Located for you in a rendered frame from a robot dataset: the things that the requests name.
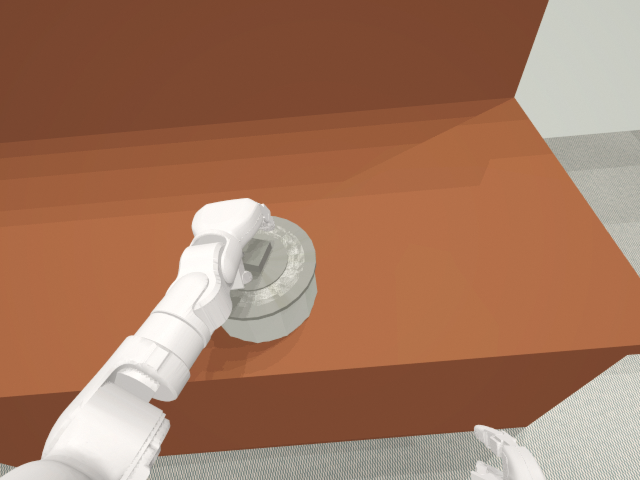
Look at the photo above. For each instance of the left robot hand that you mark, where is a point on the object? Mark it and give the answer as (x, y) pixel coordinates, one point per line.
(241, 218)

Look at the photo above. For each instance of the knob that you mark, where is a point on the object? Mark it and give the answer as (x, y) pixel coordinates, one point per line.
(256, 252)

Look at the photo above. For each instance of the left robot forearm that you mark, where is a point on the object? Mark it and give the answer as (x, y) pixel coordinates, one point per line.
(155, 362)

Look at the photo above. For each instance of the left robot upper arm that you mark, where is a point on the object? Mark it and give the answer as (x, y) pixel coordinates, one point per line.
(115, 436)

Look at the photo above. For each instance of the right robot hand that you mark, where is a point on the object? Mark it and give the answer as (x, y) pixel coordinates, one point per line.
(518, 462)

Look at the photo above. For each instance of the pot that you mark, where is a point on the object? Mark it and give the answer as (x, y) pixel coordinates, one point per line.
(276, 326)

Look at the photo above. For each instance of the table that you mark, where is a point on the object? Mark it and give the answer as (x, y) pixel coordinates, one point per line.
(462, 278)

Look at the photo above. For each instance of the lid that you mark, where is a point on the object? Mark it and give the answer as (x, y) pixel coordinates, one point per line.
(286, 275)

